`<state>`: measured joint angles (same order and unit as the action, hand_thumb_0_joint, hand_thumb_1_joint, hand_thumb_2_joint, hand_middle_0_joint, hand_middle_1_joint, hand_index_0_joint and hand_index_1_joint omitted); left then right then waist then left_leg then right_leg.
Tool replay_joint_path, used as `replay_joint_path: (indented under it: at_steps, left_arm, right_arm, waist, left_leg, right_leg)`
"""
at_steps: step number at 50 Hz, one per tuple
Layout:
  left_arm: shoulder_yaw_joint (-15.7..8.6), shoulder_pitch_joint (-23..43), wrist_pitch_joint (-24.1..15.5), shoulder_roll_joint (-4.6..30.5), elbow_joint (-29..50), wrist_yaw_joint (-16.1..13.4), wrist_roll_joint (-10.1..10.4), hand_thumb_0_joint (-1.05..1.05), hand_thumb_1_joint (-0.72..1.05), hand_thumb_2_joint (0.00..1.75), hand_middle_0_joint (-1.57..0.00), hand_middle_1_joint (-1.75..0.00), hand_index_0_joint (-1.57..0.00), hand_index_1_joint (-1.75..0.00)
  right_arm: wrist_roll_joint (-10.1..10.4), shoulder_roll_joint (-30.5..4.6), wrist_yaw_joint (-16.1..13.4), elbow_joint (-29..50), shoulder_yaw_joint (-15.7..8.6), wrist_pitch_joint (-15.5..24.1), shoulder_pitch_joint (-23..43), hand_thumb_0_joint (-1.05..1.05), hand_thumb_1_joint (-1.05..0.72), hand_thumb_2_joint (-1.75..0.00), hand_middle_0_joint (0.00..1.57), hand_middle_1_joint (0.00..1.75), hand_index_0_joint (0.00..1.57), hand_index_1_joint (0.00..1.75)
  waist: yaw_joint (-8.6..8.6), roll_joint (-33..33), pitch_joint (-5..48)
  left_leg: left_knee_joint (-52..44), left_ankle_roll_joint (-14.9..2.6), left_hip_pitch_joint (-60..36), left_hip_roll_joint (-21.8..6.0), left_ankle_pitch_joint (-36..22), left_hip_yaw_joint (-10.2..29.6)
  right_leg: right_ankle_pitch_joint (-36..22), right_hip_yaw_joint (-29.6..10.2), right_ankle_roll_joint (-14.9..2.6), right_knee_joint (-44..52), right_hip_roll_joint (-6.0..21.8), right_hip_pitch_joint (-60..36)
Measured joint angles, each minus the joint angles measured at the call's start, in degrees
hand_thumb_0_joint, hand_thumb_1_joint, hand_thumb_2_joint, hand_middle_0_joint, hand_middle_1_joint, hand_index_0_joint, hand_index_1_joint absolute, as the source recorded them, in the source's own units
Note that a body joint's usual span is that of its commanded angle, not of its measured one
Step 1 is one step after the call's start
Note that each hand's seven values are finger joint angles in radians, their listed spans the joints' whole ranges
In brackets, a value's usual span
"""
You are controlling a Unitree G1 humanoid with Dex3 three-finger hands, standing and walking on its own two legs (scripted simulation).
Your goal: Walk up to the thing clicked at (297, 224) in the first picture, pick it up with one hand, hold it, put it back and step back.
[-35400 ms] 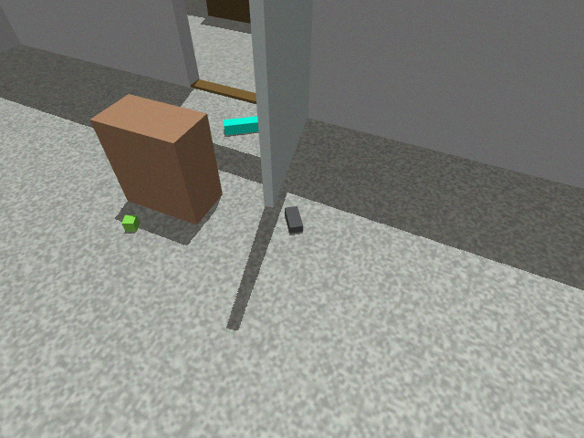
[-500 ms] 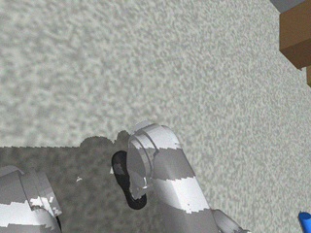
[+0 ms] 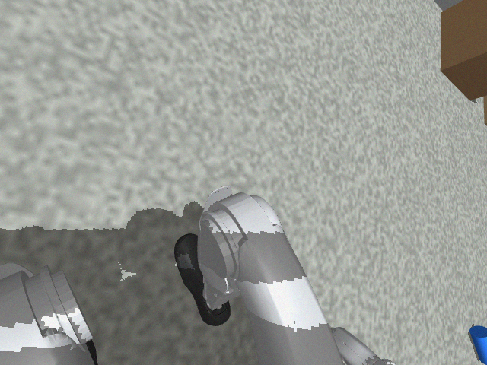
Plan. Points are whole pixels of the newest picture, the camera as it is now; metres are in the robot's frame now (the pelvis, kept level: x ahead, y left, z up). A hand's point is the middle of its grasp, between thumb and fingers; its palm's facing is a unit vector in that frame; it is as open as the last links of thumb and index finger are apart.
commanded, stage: settle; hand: left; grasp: from above
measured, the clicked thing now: out of the picture +0.46 +0.34 -0.29
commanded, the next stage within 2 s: lift in 0.82 s
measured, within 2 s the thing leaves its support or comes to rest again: leaves its support in 0.22 s
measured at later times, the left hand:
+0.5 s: hand out of the picture +0.45 +0.37 -0.20, palm faces -0.41 -0.12 -0.90, open 9.0 cm
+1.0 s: hand out of the picture +0.45 +0.35 -0.13, palm faces -0.43 -0.08 -0.90, open 9.0 cm
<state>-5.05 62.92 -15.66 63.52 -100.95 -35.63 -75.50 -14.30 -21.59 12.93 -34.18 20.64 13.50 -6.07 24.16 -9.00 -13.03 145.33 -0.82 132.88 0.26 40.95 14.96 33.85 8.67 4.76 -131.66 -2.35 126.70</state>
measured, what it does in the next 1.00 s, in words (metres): stands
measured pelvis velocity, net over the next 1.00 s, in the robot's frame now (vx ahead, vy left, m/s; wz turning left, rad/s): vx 0.00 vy -0.01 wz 0.10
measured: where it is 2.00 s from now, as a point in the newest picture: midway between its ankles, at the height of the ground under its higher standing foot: (152, 335)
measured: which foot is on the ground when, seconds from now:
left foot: down 0.00-1.00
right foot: down 0.00-1.00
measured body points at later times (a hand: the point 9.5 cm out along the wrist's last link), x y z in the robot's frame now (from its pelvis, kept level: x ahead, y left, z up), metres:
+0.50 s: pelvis +0.01 +0.00 +0.01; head +0.26 +0.13 +0.35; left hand +0.47 +0.37 -0.15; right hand +0.07 -0.27 -0.04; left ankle +0.07 +0.12 -0.28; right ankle +0.14 -0.13 -0.28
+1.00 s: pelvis +0.00 -0.01 +0.02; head +0.24 +0.09 +0.39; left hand +0.47 +0.35 -0.08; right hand +0.08 -0.28 -0.07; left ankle +0.07 +0.12 -0.28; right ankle +0.14 -0.13 -0.28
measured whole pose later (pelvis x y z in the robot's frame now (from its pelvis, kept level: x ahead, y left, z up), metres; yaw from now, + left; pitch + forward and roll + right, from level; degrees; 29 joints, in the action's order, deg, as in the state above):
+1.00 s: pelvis +0.00 -0.01 +0.02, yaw +6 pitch +34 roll -11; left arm -4.8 56.3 -12.6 48.2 -76.9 -16.2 -71.7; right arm -7.5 -18.5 9.1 -36.7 7.3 2.5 -10.5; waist 15.9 1.1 0.3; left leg 138.0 -0.1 133.8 1.6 38.6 9.4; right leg 34.7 4.4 3.2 -129.6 0.5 129.3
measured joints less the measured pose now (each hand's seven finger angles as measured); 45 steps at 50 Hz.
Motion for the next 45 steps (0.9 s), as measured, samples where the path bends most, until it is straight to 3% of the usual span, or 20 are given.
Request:
replay_joint_path:
  at_steps: [10,16,21,28,32,36,45]
  left_arm:
    - [-3.1,-1.1,1.1,0.0,4.6,3.0,0.0,0.01,0.21,0.21,-0.82,-0.32,-0.84,-0.29]
    - [-5.7,-4.0,2.3,-1.8,11.5,5.8,0.8,0.01,0.21,0.20,-0.82,-0.32,-0.84,-0.29]
    - [-4.9,-7.3,3.7,-5.6,17.7,9.6,2.4,0.01,0.21,0.20,-0.82,-0.32,-0.84,-0.29]
    - [-0.9,-8.7,4.8,-10.7,21.2,15.5,4.9,0.01,0.21,0.20,-0.83,-0.32,-0.85,-0.28]
    - [0.9,-8.4,4.0,-12.8,22.2,18.1,5.1,0.01,0.20,0.20,-0.83,-0.31,-0.85,-0.28]
    - [1.5,-7.7,2.4,-14.1,22.9,18.8,4.2,0.01,0.19,0.20,-0.84,-0.30,-0.87,-0.27]
    - [0.7,-6.2,2.1,-14.7,22.5,18.5,2.8,0.01,0.19,0.20,-0.85,-0.29,-0.87,-0.26]
  right_arm:
    - [0.4,-0.5,-0.7,0.4,-1.9,-0.9,-1.5,0.00,-0.91,-0.90,0.20,0.30,0.20,0.30]
    - [0.7,-0.5,-0.2,-0.4,-4.6,-2.2,-3.4,0.00,-0.91,-0.90,0.20,0.30,0.20,0.30]
    - [1.8,-0.1,0.3,-1.4,-7.5,-3.8,-4.7,0.00,-0.91,-0.90,0.20,0.30,0.20,0.30]
    - [4.1,0.5,0.2,-2.0,-10.7,-6.1,-4.2,0.00,-0.91,-0.90,0.20,0.30,0.20,0.30]
    - [5.2,0.9,-0.6,-1.9,-11.7,-7.3,-3.7,0.00,-0.91,-0.90,0.20,0.30,0.20,0.30]
    - [5.8,1.3,-1.4,-1.9,-12.0,-8.4,-3.4,0.00,-0.91,-0.90,0.20,0.30,0.20,0.30]
    - [6.4,2.5,-3.2,-2.1,-12.7,-10.2,-3.6,0.00,-0.91,-0.90,0.20,0.30,0.20,0.30]
  waist:
    - [-0.48,0.4,0.4]
    - [-1.99,1.7,2.4]
    - [-4.16,4.2,5.8]
    - [-6.77,7.5,9.9]
    - [-7.68,8.1,11.0]
    - [-8.11,8.3,11.8]
    - [-7.83,9.1,12.8]
  left_leg:
    - [-0.3,0.26,0.4,0.1,0.2,0.0]
    - [-0.4,0.62,1.0,0.5,0.5,0.1]
    - [-1.1,0.59,1.5,0.8,0.6,-0.6]
    - [-3.2,-0.07,1.4,0.9,-0.1,-2.8]
    - [-4.2,-0.06,1.0,1.0,-0.9,-3.7]
    - [-4.9,0.25,0.8,1.3,-1.5,-4.1]
    - [-6.0,0.72,1.0,1.4,-2.3,-4.9]
  right_leg:
    - [0.2,0.1,-0.42,0.1,0.2,0.5]
    - [0.8,0.2,-1.09,-0.1,0.7,1.1]
    - [1.5,-0.2,-1.68,0.0,1.2,1.5]
    - [1.8,-1.8,-1.78,0.8,1.9,1.6]
    - [1.6,-2.5,-2.07,1.1,2.2,1.5]
    - [1.3,-2.9,-2.01,1.2,2.5,1.6]
    - [0.8,-3.7,-1.77,1.3,2.7,2.5]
